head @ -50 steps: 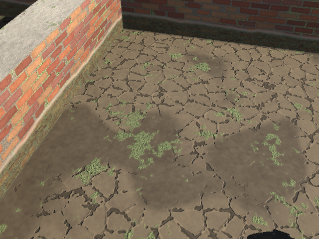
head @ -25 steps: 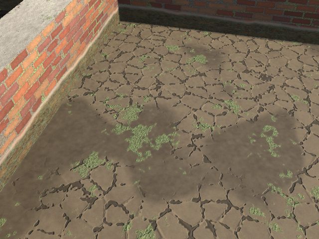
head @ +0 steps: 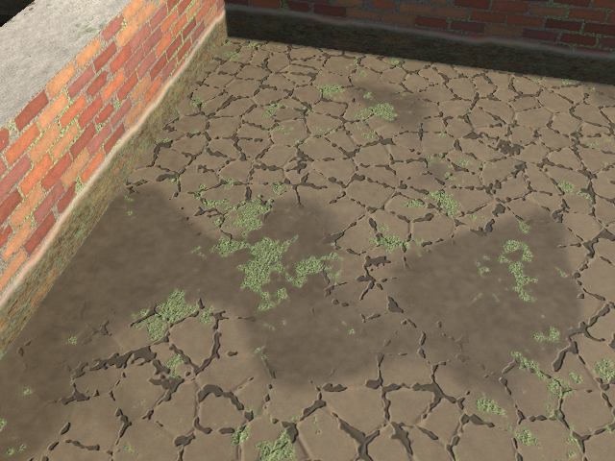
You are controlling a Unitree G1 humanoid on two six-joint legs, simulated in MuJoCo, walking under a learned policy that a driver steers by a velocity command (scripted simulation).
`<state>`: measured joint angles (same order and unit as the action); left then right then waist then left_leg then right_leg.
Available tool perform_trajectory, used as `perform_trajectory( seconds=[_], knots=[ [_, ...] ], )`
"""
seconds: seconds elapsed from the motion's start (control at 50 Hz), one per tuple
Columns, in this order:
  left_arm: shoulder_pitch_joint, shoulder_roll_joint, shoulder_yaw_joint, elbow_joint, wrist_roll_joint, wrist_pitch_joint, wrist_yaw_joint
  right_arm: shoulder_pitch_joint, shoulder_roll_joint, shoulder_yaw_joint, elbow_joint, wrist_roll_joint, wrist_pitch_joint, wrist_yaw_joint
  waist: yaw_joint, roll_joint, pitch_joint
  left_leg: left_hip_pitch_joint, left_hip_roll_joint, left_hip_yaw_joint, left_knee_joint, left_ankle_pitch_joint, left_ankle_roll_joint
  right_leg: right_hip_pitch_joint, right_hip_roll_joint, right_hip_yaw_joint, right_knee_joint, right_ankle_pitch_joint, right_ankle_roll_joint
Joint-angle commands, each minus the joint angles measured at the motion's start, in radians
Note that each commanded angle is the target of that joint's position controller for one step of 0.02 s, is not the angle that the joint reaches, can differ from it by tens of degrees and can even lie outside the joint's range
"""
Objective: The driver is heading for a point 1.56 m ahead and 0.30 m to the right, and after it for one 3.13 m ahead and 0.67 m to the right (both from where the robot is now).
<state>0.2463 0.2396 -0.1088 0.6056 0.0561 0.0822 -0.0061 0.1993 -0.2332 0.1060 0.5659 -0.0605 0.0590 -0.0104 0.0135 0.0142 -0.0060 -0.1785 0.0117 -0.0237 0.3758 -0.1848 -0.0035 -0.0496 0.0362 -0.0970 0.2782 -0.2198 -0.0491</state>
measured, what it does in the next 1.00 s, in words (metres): stands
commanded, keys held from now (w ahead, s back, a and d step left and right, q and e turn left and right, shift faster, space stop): w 0.40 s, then no key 0.60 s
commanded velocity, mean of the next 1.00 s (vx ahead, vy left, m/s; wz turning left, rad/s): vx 0.27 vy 0.00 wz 0.00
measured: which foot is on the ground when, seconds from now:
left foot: down 0.00-1.00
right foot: down 0.00-1.00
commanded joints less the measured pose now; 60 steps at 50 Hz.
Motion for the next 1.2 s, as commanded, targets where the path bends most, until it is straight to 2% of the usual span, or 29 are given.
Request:
perform_trajectory(
  seconds=[0.02, 0.18, 0.36, 0.4, 0.48, 0.66, 0.8, 1.02, 1.06, 1.2],
  knots=[
    [-0.063, 0.107, 0.021, -0.11, 0.008, -0.017, -0.001, -0.072, -0.083, -0.014, -0.124, -0.006, -0.022, 0.002, -0.002, -0.009, -0.03, -0.051, 0.051, -0.071, -0.002, 0.201, 0.053, 0.031, -0.131, 0.16, -0.018, 0.201, -0.051],
    [-0.133, 0.113, 0.008, -0.172, 0.022, -0.03, -0.011, -0.144, -0.097, -0.002, -0.183, -0.01, -0.031, 0.014, 0.001, 0.003, -0.064, -0.041, 0.072, -0.101, 0.017, 0.259, 0.057, 0.013, -0.134, 0.169, 0.027, 0.181, -0.036],
    [-0.182, 0.119, 0.002, -0.218, 0.025, -0.044, -0.02, -0.195, -0.109, 0.005, -0.208, -0.01, -0.036, 0.024, 0.0, 0.002, -0.096, -0.023, 0.088, -0.129, 0.018, 0.269, 0.064, -0.015, -0.142, 0.182, 0.052, 0.132, -0.019],
    [-0.179, 0.118, 0.003, -0.221, 0.025, -0.037, -0.022, -0.197, -0.109, 0.007, -0.204, -0.013, -0.04, 0.033, 0.004, 0.006, -0.094, -0.023, 0.089, -0.133, 0.009, 0.26, 0.068, -0.017, -0.143, 0.185, 0.046, 0.093, -0.02],
    [-0.127, 0.135, 0.009, -0.187, 0.011, -0.042, -0.023, -0.157, -0.129, -0.003, -0.169, 0.002, -0.031, 0.03, -0.001, 0.011, -0.095, 0.009, 0.115, -0.167, -0.03, 0.325, 0.078, -0.008, -0.156, 0.197, 0.023, 0.15, -0.008],
    [-0.065, 0.154, 0.041, -0.118, -0.015, -0.028, -0.028, -0.096, -0.143, -0.035, -0.091, 0.021, -0.015, 0.03, -0.004, -0.005, -0.061, 0.021, 0.109, -0.162, -0.078, 0.276, 0.094, 0.011, -0.157, 0.201, -0.03, 0.161, -0.019],
    [-0.026, 0.155, 0.052, -0.083, -0.02, -0.019, -0.021, -0.055, -0.145, -0.047, -0.059, 0.024, -0.007, 0.02, -0.005, -0.011, -0.066, 0.022, 0.102, -0.148, -0.078, 0.295, 0.092, 0.03, -0.152, 0.195, -0.033, 0.226, -0.021],
    [0.007, 0.151, 0.06, -0.046, -0.023, -0.011, -0.01, -0.006, -0.142, -0.057, -0.038, 0.025, -0.002, 0.007, -0.006, -0.009, -0.039, -0.006, 0.095, -0.133, -0.085, 0.254, 0.083, 0.028, -0.146, 0.194, -0.05, 0.233, -0.028],
    [0.01, 0.144, 0.06, -0.04, -0.022, -0.003, -0.01, 0.001, -0.136, -0.056, -0.033, 0.019, -0.004, 0.01, -0.004, -0.003, -0.039, -0.009, 0.094, -0.134, -0.088, 0.242, 0.082, 0.03, -0.144, 0.194, -0.055, 0.212, -0.033],
    [0.01, 0.137, 0.063, -0.028, -0.023, 0.006, -0.006, 0.011, -0.132, -0.062, -0.028, 0.024, -0.009, 0.014, -0.003, -0.005, -0.022, -0.026, 0.093, -0.132, -0.092, 0.207, 0.079, 0.018, -0.141, 0.198, -0.069, 0.178, -0.039]
  ],
)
